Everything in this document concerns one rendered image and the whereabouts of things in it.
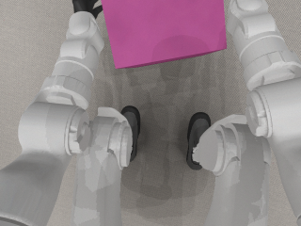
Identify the robot left upper arm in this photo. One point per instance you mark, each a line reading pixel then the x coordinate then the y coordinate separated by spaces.
pixel 50 135

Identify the robot shin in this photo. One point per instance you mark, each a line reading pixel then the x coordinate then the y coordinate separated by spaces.
pixel 105 111
pixel 199 152

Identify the left robot forearm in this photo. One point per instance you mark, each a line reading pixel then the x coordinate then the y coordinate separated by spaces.
pixel 76 65

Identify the right robot forearm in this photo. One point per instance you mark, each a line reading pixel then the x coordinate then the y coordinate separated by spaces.
pixel 259 45

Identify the left robot shin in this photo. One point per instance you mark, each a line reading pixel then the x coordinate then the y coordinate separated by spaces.
pixel 105 111

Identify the carton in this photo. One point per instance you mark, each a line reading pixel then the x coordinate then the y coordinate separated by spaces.
pixel 148 32

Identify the robot left hand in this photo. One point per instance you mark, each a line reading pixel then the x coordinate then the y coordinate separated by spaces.
pixel 88 6

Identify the right robot shin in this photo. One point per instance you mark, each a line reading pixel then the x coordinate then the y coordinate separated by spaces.
pixel 199 152

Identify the robot right upper arm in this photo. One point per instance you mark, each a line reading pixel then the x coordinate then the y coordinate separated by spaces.
pixel 274 111

